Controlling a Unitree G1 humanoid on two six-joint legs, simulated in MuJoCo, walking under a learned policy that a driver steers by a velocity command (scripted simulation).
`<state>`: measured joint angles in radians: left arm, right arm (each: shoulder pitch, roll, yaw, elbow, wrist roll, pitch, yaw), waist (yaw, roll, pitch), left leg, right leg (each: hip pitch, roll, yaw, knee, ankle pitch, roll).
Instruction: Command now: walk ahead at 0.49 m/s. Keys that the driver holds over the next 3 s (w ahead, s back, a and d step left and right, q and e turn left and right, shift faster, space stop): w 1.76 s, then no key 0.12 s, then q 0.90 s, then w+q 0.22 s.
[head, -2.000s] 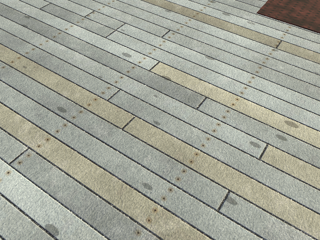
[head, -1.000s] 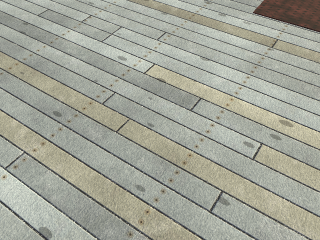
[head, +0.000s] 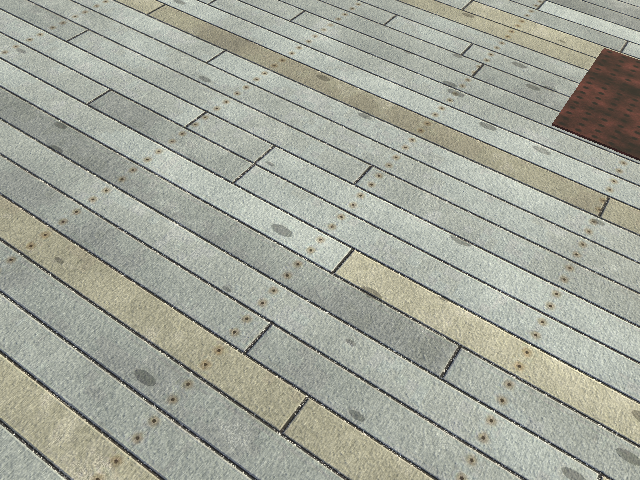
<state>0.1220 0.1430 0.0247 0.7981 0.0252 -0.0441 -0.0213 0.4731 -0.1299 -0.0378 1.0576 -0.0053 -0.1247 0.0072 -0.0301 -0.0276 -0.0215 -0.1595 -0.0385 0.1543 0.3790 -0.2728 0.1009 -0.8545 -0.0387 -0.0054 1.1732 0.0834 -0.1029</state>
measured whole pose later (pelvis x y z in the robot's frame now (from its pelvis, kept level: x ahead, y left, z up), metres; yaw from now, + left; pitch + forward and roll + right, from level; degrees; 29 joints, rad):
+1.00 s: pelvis +0.59 +0.06 +0.00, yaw +0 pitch +0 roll +0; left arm 0.23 0.22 0.05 0.91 0.04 -0.05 -0.02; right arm 0.36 -0.21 -0.06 0.98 -0.01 -0.09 0.01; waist -0.01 -0.03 0.03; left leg -0.16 -0.09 0.10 0.30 -0.15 0.11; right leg -0.54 -0.09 0.02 1.09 -0.23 -0.06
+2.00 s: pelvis +1.11 +0.04 -0.02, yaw +1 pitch +0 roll -1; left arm 0.36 0.19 0.03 1.03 0.00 -0.07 0.02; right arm 0.11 -0.19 -0.04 0.93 -0.01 -0.08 0.01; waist 0.03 -0.01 0.09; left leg -0.41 -0.04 0.08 0.51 -0.11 0.09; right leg -0.23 0.04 -0.02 1.08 -0.48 -0.03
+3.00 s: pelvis +1.14 +0.05 -0.01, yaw +35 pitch +0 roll +0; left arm 0.26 0.31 0.08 0.81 0.04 0.02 -0.01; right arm 0.21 -0.27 -0.06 0.77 -0.02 0.02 0.04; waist 0.02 -0.05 0.02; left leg -0.20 -0.05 0.04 0.53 -0.33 0.07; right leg -0.35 -0.08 -0.09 0.91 -0.49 -0.01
